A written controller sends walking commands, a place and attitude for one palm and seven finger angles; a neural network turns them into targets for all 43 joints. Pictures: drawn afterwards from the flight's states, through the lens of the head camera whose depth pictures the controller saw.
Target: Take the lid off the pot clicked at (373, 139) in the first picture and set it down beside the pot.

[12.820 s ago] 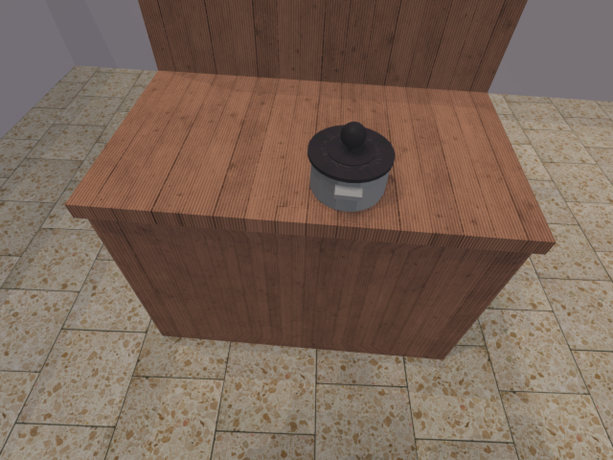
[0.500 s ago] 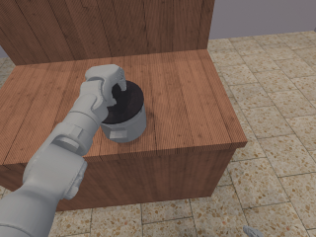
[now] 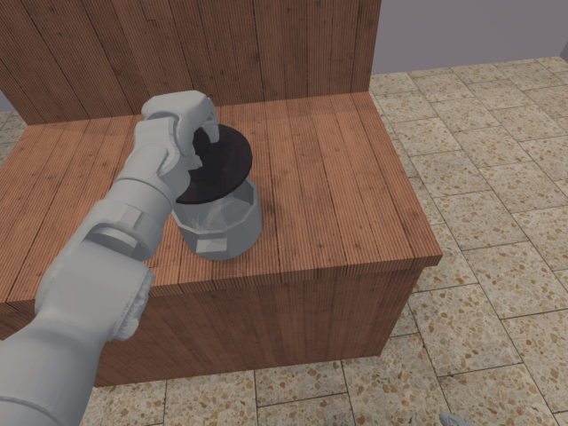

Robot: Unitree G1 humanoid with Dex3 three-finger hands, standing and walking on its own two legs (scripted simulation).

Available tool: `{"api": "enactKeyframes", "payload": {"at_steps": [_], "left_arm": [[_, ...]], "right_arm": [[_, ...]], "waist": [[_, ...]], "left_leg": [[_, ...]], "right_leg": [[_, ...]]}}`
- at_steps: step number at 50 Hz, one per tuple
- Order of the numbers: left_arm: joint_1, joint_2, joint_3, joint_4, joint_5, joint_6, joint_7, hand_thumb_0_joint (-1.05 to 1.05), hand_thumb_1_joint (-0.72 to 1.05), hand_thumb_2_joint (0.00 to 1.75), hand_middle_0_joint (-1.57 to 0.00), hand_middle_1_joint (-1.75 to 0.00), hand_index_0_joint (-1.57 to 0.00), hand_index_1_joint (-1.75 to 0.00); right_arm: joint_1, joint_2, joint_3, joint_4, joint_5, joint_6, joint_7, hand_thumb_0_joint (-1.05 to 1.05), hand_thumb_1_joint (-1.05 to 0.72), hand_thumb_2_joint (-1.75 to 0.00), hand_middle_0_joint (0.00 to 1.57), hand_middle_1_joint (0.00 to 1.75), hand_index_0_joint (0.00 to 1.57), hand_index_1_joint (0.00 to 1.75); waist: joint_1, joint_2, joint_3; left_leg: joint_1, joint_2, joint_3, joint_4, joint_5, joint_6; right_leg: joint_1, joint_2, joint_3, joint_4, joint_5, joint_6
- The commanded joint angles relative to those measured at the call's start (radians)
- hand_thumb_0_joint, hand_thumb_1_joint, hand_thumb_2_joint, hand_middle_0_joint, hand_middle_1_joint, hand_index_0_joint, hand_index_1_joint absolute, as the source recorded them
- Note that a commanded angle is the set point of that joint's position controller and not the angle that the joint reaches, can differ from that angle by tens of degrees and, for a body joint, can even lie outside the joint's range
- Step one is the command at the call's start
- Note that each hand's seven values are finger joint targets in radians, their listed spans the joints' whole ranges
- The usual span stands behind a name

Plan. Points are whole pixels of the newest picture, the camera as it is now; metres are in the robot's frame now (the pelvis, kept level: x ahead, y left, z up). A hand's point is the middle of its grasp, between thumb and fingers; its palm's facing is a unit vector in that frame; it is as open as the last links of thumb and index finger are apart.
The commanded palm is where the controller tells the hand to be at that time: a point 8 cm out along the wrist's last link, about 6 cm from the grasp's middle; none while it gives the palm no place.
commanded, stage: lift the lid straight up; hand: left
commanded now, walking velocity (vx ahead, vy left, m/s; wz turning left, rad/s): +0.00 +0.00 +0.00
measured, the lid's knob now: (193, 142) +0.51 +0.12 +0.14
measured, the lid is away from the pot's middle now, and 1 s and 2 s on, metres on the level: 0.01 0.01 0.13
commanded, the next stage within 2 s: move the lid sideways beside the pot in 0.90 s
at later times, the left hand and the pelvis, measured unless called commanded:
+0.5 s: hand (186, 125) +0.48 +0.11 +0.19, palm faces -0.21 -0.04 -0.98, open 7.7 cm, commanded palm +0.47 +0.12 +0.26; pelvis -0.01 +0.00 +0.00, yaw +1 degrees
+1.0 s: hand (186, 114) +0.49 +0.11 +0.20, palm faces -0.24 -0.05 -0.97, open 7.7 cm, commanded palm +0.48 +0.12 +0.28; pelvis +0.00 +0.00 +0.00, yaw +1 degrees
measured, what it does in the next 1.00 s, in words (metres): stands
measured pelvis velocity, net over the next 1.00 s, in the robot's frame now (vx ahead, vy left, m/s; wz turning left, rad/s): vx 0.00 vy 0.00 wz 0.01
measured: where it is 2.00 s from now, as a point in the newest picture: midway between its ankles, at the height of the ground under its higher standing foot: outside the picture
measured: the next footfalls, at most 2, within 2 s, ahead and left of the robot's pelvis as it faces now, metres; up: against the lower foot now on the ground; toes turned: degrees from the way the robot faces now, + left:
none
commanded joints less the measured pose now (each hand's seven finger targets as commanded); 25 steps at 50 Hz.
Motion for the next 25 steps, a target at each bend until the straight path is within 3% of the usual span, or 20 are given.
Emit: {"api": "enactKeyframes", "payload": {"at_steps": [1,4,7,9,12,13,15,18,19,21,23,25], "left_arm": [[-0.598,0.229,0.059,-0.193,0.021,0.013,0.026,0.00,0.68,0.94,-0.88,-1.06,-0.83,-1.03],[-0.693,0.206,0.037,-0.300,-0.008,-0.008,0.005,0.00,0.68,0.94,-0.88,-1.06,-0.83,-1.03],[-0.715,0.236,0.047,-0.329,0.012,-0.022,-0.001,0.00,0.68,0.94,-0.88,-1.06,-0.83,-1.03],[-0.725,0.238,0.048,-0.333,0.013,-0.028,-0.004,0.00,0.68,0.94,-0.88,-1.06,-0.83,-1.03],[-0.718,0.193,0.017,-0.263,0.010,-0.007,0.003,0.00,0.68,0.94,-0.88,-1.06,-0.83,-1.03],[-0.732,0.154,-0.014,-0.264,0.003,-0.002,0.004,0.00,0.68,0.94,-0.88,-1.06,-0.83,-1.03],[-0.757,0.185,0.017,-0.265,-0.001,0.004,0.009,0.00,0.68,0.94,-0.88,-1.06,-0.83,-1.03],[-0.782,0.256,0.074,-0.292,0.014,0.002,0.015,0.00,0.68,0.94,-0.88,-1.06,-0.83,-1.03],[-0.754,0.248,0.073,-0.275,0.014,0.003,0.011,0.00,0.68,0.94,-0.88,-1.06,-0.83,-1.03],[-0.763,0.215,0.035,-0.222,0.029,0.027,0.005,0.00,0.68,0.94,-0.88,-1.06,-0.83,-1.03],[-0.752,0.229,0.044,-0.156,0.036,0.052,0.002,0.00,0.68,0.94,-0.88,-1.06,-0.83,-1.03],[-0.786,0.242,0.060,-0.171,0.024,0.056,-0.008,0.00,0.68,0.94,-0.88,-1.06,-0.83,-1.03]], "right_arm": [[-0.052,-0.120,-0.033,-0.120,0.001,-0.030,-0.004,0.00,-0.90,-0.90,0.20,0.30,0.20,0.30],[-0.063,-0.113,-0.032,-0.136,0.001,-0.044,-0.009,0.00,-0.90,-0.90,0.20,0.30,0.20,0.30],[-0.048,-0.113,-0.034,-0.127,-0.003,-0.052,-0.010,0.00,-0.90,-0.90,0.20,0.30,0.20,0.30],[-0.045,-0.113,-0.032,-0.127,-0.004,-0.054,-0.008,0.00,-0.90,-0.90,0.20,0.30,0.20,0.30],[-0.049,-0.112,-0.028,-0.114,0.001,-0.048,-0.002,0.00,-0.90,-0.90,0.20,0.30,0.20,0.30],[-0.052,-0.111,-0.026,-0.113,0.001,-0.049,0.000,0.00,-0.90,-0.90,0.20,0.30,0.20,0.30],[-0.053,-0.115,-0.025,-0.112,-0.003,-0.051,0.001,0.00,-0.90,-0.90,0.20,0.30,0.20,0.30],[-0.064,-0.111,-0.023,-0.119,-0.009,-0.062,-0.002,0.00,-0.90,-0.90,0.20,0.30,0.20,0.30],[-0.063,-0.110,-0.023,-0.123,-0.011,-0.061,-0.001,0.00,-0.90,-0.90,0.20,0.30,0.20,0.30],[-0.061,-0.112,-0.020,-0.111,-0.006,-0.049,-0.001,0.00,-0.90,-0.90,0.20,0.30,0.20,0.30],[-0.065,-0.119,-0.018,-0.103,-0.003,-0.042,-0.002,0.00,-0.90,-0.90,0.20,0.30,0.20,0.30],[-0.063,-0.122,-0.017,-0.112,-0.007,-0.047,-0.004,0.00,-0.90,-0.90,0.20,0.30,0.20,0.30]], "waist": [[0.005,-0.128,-0.389],[-0.005,-0.109,-0.443],[-0.002,-0.072,-0.473],[0.000,-0.069,-0.467],[-0.004,-0.087,-0.398],[-0.010,-0.071,-0.388],[-0.003,-0.074,-0.403],[0.016,-0.060,-0.485],[0.019,-0.093,-0.491],[0.006,-0.119,-0.429],[0.004,-0.152,-0.380],[0.006,-0.150,-0.408]], "left_leg": [[0.229,-0.026,-0.002,0.000,0.321,0.054],[0.276,-0.031,-0.010,0.005,0.345,0.058],[0.337,-0.024,-0.026,0.013,0.396,0.052],[0.330,-0.023,-0.030,0.011,0.416,0.049],[0.301,-0.023,-0.033,0.000,0.362,0.041],[0.303,-0.024,-0.032,-0.005,0.347,0.038],[0.299,-0.025,-0.033,-0.010,0.328,0.036],[0.323,-0.028,-0.036,-0.005,0.362,0.037],[0.308,-0.030,-0.035,-0.003,0.371,0.040],[0.274,-0.027,-0.026,-0.014,0.340,0.040],[0.233,-0.027,-0.019,-0.023,0.297,0.041],[0.237,-0.032,-0.020,-0.026,0.296,0.044]], "right_leg": [[0.108,0.042,-0.051,-0.029,0.434,-0.040],[0.117,0.038,-0.049,-0.029,0.451,-0.040],[0.097,0.043,-0.053,-0.022,0.448,-0.044],[0.100,0.042,-0.055,-0.024,0.453,-0.046],[0.059,0.047,-0.065,-0.025,0.400,-0.049],[0.041,0.046,-0.068,-0.027,0.383,-0.049],[0.054,0.044,-0.066,-0.027,0.374,-0.050],[0.107,0.039,-0.056,-0.017,0.416,-0.053],[0.123,0.038,-0.055,-0.021,0.430,-0.052],[0.098,0.040,-0.060,-0.025,0.415,-0.049],[0.086,0.040,-0.060,-0.031,0.386,-0.048],[0.107,0.037,-0.055,-0.032,0.398,-0.046]]}}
